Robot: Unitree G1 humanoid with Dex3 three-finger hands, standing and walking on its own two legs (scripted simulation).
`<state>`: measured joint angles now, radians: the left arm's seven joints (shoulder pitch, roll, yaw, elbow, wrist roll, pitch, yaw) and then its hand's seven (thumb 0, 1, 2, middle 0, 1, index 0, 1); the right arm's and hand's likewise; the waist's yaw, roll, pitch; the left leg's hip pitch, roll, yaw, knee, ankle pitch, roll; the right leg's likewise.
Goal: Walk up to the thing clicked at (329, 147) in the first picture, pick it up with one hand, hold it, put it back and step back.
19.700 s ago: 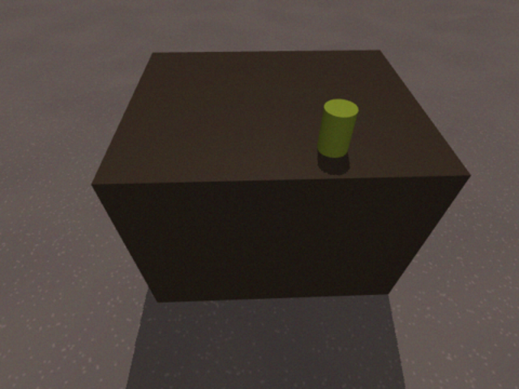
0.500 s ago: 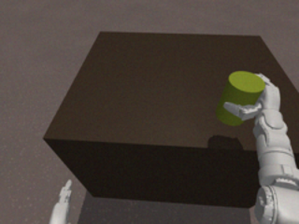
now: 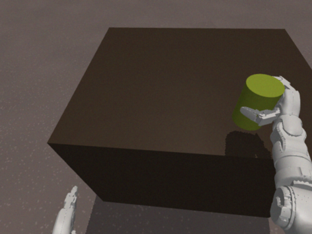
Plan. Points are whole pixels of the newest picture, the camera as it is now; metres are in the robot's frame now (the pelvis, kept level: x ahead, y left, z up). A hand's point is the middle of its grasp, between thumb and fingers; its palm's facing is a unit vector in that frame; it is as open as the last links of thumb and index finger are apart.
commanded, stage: lower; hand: right
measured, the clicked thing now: (255, 103) +0.46 -0.21 +0.09
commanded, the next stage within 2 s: loosen in 0.60 s
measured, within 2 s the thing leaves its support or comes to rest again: rests again in 0.68 s
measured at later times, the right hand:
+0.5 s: hand (254, 114) +0.46 -0.23 +0.04, palm faces +0.25 +0.97 -0.02, open 11.8 cm
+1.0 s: hand (255, 111) +0.47 -0.23 +0.05, palm faces +0.27 +0.96 +0.00, open 11.8 cm
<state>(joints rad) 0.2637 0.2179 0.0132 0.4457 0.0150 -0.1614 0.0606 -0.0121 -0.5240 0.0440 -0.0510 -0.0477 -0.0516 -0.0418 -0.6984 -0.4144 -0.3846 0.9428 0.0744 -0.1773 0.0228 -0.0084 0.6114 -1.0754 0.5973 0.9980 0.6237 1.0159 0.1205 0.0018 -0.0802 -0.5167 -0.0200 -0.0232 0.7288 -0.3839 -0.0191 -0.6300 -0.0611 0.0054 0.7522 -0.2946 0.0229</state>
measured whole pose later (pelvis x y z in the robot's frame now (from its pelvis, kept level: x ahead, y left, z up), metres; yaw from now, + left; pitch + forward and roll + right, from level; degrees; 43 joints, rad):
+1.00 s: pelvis -0.01 -0.01 -0.03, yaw +1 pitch +16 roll +3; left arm 0.33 0.24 0.02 0.22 0.06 -0.11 0.01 -0.01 -0.51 0.04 -0.05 -0.06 -0.06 -0.04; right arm -0.76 -0.46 -0.46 1.11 0.03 -0.37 0.00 -0.01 0.57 -0.75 0.74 0.80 0.76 0.80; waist 0.18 0.00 -0.12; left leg -0.75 -0.03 -0.02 0.91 -0.44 -0.03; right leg -0.88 -0.07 0.02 0.96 -0.36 0.01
